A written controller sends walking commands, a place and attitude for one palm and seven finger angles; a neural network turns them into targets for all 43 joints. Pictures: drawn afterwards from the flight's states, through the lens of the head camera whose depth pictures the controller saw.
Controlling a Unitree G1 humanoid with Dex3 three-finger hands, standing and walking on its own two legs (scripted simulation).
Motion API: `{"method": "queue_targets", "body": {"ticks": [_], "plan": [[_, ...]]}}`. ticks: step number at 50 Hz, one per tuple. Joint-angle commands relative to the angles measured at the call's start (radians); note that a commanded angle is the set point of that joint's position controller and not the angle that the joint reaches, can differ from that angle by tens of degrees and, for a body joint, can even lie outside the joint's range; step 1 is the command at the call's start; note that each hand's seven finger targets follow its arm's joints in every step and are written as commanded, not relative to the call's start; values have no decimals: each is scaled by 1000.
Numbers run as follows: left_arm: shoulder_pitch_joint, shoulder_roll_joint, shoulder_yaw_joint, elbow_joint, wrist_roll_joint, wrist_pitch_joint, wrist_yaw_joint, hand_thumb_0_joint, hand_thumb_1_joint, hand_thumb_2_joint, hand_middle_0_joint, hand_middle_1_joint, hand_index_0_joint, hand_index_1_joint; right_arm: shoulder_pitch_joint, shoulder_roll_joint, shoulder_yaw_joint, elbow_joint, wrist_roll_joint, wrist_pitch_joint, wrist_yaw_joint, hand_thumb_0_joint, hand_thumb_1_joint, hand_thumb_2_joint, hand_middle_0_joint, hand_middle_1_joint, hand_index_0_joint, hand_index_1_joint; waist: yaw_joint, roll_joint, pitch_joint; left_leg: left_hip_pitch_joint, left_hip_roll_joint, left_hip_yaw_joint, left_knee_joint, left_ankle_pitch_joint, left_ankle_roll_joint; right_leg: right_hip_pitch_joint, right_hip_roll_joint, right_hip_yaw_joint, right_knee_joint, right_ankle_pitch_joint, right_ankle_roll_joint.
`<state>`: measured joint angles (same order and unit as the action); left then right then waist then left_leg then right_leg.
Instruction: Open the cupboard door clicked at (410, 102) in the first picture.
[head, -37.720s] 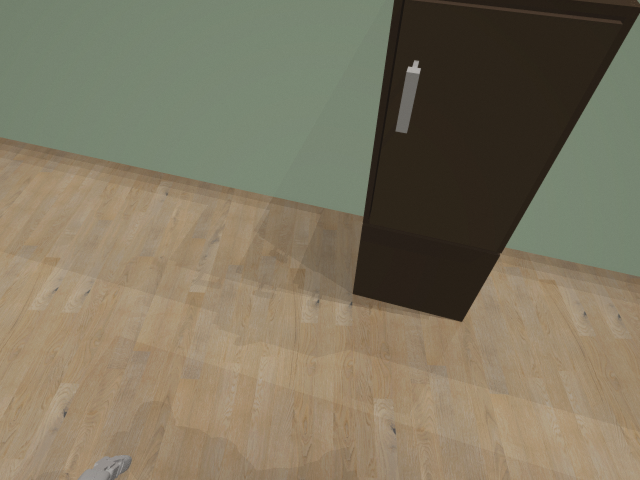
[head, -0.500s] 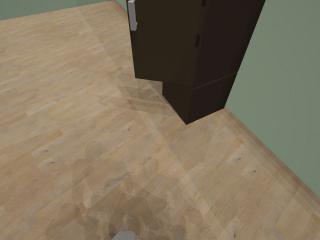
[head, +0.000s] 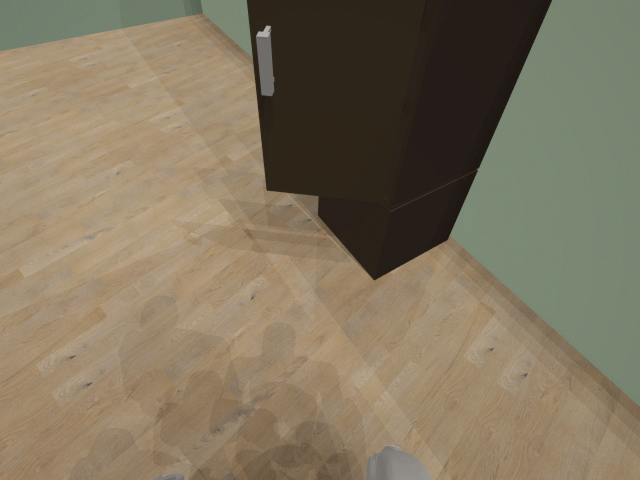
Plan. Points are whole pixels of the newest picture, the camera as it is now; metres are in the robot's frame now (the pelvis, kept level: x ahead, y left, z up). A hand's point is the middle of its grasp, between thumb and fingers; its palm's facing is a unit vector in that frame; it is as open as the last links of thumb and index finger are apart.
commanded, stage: take the last steps up to it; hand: left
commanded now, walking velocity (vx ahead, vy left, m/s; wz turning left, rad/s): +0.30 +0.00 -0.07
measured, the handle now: (267, 60) +0.93 +0.16 +0.07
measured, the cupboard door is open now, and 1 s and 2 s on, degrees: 50 50 50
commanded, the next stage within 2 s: come to a stop and stand still in 0.66 s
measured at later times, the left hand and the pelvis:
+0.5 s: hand (222, 447) +0.20 +0.15 -0.17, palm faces +0.05 -0.98 -0.20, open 7.2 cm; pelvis +0.19 -0.03 +0.00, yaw +0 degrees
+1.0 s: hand (213, 333) +0.38 +0.21 -0.18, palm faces +0.00 -0.98 -0.20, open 7.3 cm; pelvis +0.32 +0.02 +0.00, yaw -3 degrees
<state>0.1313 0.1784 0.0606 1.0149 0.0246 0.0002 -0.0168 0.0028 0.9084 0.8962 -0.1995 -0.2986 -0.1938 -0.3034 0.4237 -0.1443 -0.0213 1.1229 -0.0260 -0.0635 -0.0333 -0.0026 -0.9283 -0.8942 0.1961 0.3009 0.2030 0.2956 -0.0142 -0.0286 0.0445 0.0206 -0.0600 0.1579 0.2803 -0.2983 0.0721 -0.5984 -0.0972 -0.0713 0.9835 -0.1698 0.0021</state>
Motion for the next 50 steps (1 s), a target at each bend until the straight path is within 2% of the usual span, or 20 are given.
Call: {"method": "queue_targets", "body": {"ticks": [1, 3, 5, 6, 8, 9, 10, 11, 13, 16, 22, 27, 29, 31, 32, 33, 34, 38, 41, 50], "plan": [[-106, 16, -12, -95, -7, -19, -3, 0, 900, 900, -200, -300, -200, -300, 121, -110, -15, 0, -5, -18, -6, 0, -900, -900, 200, 300, 200, 300, -25, 71, 106, 10, 345, -160, -63, 633, 72, -64, -6, 3, -153, -3, -19], [-134, 9, -16, -109, -7, -23, -4, 0, 900, 900, -200, -300, -200, -300, 145, -116, -14, 18, -9, -14, -7, 0, -900, -900, 200, 300, 200, 300, -34, 92, 100, 27, 335, -140, -33, 694, 65, -8, 19, -25, -232, -33, -35], [-89, 20, -14, -101, -8, -30, -1, 0, 900, 900, -200, -300, -200, -300, 143, -131, -14, 30, -8, -10, -8, 0, -900, -900, 200, 300, 200, 300, -9, 104, 59, 32, 331, -118, 53, 885, 58, 120, 70, -65, -303, -94, -59], [-33, 29, -11, -83, -7, -34, 2, 0, 900, 900, -200, -300, -200, -300, 141, -136, -15, 33, -4, -8, -9, 0, -900, -900, 200, 300, 200, 300, 13, 115, 34, 28, 316, -107, 123, 988, 42, 202, 100, -86, -333, -97, -71], [208, 80, 12, -9, -5, -51, 9, 0, 900, 900, -200, -300, -200, -300, 90, -143, -20, 22, 12, -9, -5, 0, -900, -900, 200, 300, 200, 300, 125, 87, -87, -141, 259, -66, 408, 925, -10, 590, 88, -48, -442, 50, -106], [373, 168, 39, 34, 1, -64, 21, 0, 900, 900, -200, -300, -200, -300, 81, -115, -23, -5, 28, -12, 4, 0, -900, -900, 200, 300, 200, 300, 181, -72, -203, -399, 141, -6, 691, 515, -48, 870, -149, 248, -465, 220, -207], [404, 227, 47, 53, -16, -61, 25, 0, 900, 900, -200, -300, -200, -300, 91, -84, -23, -23, 33, -12, 0, 0, -900, -900, 200, 300, 200, 300, 148, -183, -247, -573, 31, -47, 1031, -288, -77, 925, -388, 569, -580, 396, -328], [326, 205, 40, 30, -25, -56, 33, 0, 900, 900, -200, -300, -200, -300, 16, -98, -29, -37, 28, -2, 5, 0, -900, -900, 200, 300, 200, 300, 139, -62, -118, -625, 97, -170, 1081, -245, -56, 760, -368, 512, -663, 214, -314], [174, 111, 14, 6, -24, -57, 35, 0, 900, 900, -200, -300, -200, -300, -64, -35, -31, -50, 15, 18, 16, 0, -900, -900, 200, 300, 200, 300, 56, -21, 60, -606, 165, -185, 1010, -75, -61, 448, -264, 336, -748, 47, -202], [141, 35, -10, 4, -15, -81, 32, 0, 900, 900, -200, -300, -200, -300, 19, 4, -25, -20, 2, 44, 28, 0, -900, -900, 200, 300, 200, 300, -14, -81, 50, -510, 179, -148, 870, 33, -89, 333, -168, 127, -803, 100, -136], [202, 64, 0, 40, -11, -98, 23, 0, 900, 900, -200, -300, -200, -300, -135, -5, -33, -78, 4, 44, 45, 0, -900, -900, 200, 300, 200, 300, 11, -75, 18, -551, 170, -100, 579, 94, -119, 445, -154, 87, -786, 225, -158], [253, 102, 0, 81, -3, -89, 25, 0, 900, 900, -200, -300, -200, -300, -292, -37, -31, -127, 6, 23, 55, 0, -900, -900, 200, 300, 200, 300, 50, -97, 39, -512, 126, -69, 390, 60, -103, 524, -184, 103, -735, 294, -154], [266, 110, 1, 95, -2, -84, 28, 0, 900, 900, -200, -300, -200, -300, -296, -50, -31, -127, 5, 15, 53, 0, -900, -900, 200, 300, 200, 300, 40, -82, 36, -421, 103, -54, 302, 70, -92, 514, -185, 103, -679, 328, -141], [235, 109, 0, 90, -9, -78, 29, 0, 900, 900, -200, -300, -200, -300, -143, -95, -37, -80, 1, 3, 40, 0, -900, -900, 200, 300, 200, 300, -40, -26, -28, -161, 69, -39, 164, 158, -73, 437, -122, 28, -478, 393, -98], [254, 85, -7, 79, -13, -74, 25, 0, 900, 900, -200, -300, -200, -300, -30, -172, -54, -54, -7, -5, 31, 0, -900, -900, 200, 300, 200, 300, -79, 108, -117, 46, 203, -178, 168, 288, -21, 292, -39, -26, -279, 204, -53], [279, 27, -19, 62, -23, -76, 21, 0, 900, 900, -200, -300, -200, -300, 66, -264, -75, -42, -14, -3, 20, 0, -900, -900, 200, 300, 200, 300, -94, 314, -202, 195, 445, -461, 126, 487, 103, 104, 74, -93, 6, -358, -17], [228, 45, -20, 37, -16, -71, 28, 0, 900, 900, -200, -300, -200, -300, 74, -268, -68, -45, -5, 13, 10, 0, -900, -900, 200, 300, 200, 300, -92, 259, -195, 145, 487, -483, 90, 552, 160, 67, 61, -3, 172, -448, -32], [200, 11, -14, 54, -4, -43, 22, 0, 900, 900, -200, -300, -200, -300, -113, -138, -27, -99, 2, 1, -3, 0, -900, -900, 200, 300, 200, 300, -5, 137, -12, -174, 386, -293, -21, 410, 111, 76, -21, 65, 204, -248, -9], [264, -30, -24, 79, -13, -13, 34, 0, 900, 900, -200, -300, -200, -300, -169, -111, -7, -99, 5, -3, -14, 0, -900, -900, 200, 300, 200, 300, 50, 69, -42, -267, 348, -167, 5, 725, 74, 236, -18, 73, 17, -175, 21], [146, 45, 4, -15, -3, 46, 41, 0, 900, 900, -200, -300, -200, -300, -161, -182, -49, -84, -4, 64, -27, 0, -900, -900, 200, 300, 200, 300, 20, 190, -17, -256, 403, -232, 72, 642, 98, 272, 39, 32, -213, -246, 3]]}}
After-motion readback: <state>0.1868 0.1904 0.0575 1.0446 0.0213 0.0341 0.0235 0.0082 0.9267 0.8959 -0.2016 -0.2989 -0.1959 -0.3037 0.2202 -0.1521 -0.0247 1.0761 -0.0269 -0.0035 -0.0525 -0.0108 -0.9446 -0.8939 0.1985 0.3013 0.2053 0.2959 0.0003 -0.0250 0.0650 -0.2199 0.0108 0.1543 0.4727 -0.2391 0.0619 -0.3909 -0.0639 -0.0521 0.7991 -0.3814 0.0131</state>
